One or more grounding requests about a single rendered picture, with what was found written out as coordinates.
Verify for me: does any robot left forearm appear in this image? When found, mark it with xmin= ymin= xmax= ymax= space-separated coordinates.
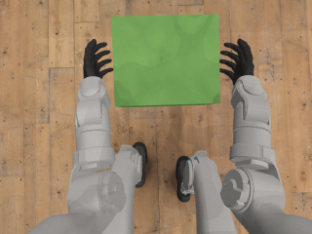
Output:
xmin=66 ymin=76 xmax=116 ymax=207

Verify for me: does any robot left hand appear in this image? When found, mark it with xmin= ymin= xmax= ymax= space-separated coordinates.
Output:
xmin=83 ymin=39 xmax=114 ymax=79

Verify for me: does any right robot upper arm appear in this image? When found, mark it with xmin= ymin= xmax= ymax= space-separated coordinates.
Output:
xmin=219 ymin=167 xmax=312 ymax=234

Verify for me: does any left robot upper arm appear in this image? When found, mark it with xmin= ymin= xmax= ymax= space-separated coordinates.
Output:
xmin=25 ymin=171 xmax=127 ymax=234

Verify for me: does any carton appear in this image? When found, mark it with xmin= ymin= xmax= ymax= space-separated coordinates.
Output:
xmin=111 ymin=14 xmax=220 ymax=107

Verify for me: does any robot right hand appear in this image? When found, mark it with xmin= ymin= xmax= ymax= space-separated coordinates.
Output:
xmin=219 ymin=38 xmax=254 ymax=86

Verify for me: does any right robot thigh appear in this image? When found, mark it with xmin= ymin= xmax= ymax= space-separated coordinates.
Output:
xmin=185 ymin=156 xmax=237 ymax=234

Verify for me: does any robot left foot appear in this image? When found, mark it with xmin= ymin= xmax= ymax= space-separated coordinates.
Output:
xmin=133 ymin=142 xmax=147 ymax=188

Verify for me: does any robot right forearm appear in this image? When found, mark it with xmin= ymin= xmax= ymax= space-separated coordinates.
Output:
xmin=229 ymin=75 xmax=283 ymax=186

